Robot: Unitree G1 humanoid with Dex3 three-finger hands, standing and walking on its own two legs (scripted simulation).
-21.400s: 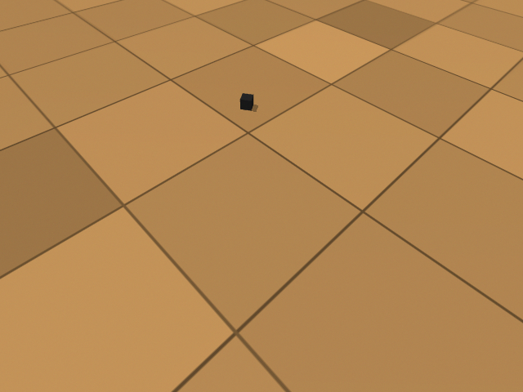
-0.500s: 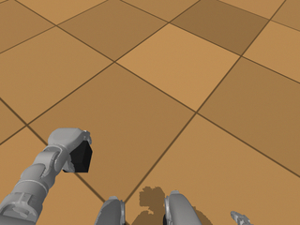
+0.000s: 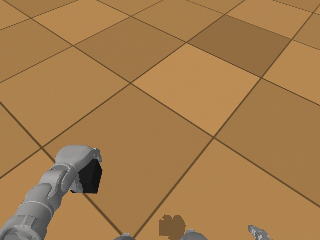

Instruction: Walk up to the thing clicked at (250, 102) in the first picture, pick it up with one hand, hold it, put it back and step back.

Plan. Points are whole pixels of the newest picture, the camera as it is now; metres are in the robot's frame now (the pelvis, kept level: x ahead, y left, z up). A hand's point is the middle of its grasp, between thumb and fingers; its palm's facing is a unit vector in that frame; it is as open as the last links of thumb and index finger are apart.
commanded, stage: hold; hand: left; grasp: from above
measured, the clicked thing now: (84, 176) +0.32 +0.22 -0.11
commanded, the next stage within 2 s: crouch in 1.90 s
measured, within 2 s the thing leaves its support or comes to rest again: neither
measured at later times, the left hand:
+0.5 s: hand (75, 164) +0.32 +0.22 -0.03, palm faces -0.49 +0.00 -0.87, open 10.1 cm
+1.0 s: hand (77, 174) +0.28 +0.20 -0.01, palm faces -0.48 +0.00 -0.88, open 10.1 cm
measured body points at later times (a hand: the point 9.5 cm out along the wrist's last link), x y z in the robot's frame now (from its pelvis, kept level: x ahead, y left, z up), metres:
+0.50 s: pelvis +0.02 +0.00 +0.02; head +0.04 +0.00 +0.47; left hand +0.34 +0.22 +0.02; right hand +0.13 -0.26 -0.10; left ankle +0.02 +0.11 -0.69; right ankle +0.04 -0.14 -0.69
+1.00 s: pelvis -0.01 -0.01 +0.02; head +0.01 -0.03 +0.47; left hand +0.31 +0.20 +0.04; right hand +0.13 -0.27 -0.09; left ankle +0.02 +0.11 -0.70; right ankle +0.04 -0.14 -0.70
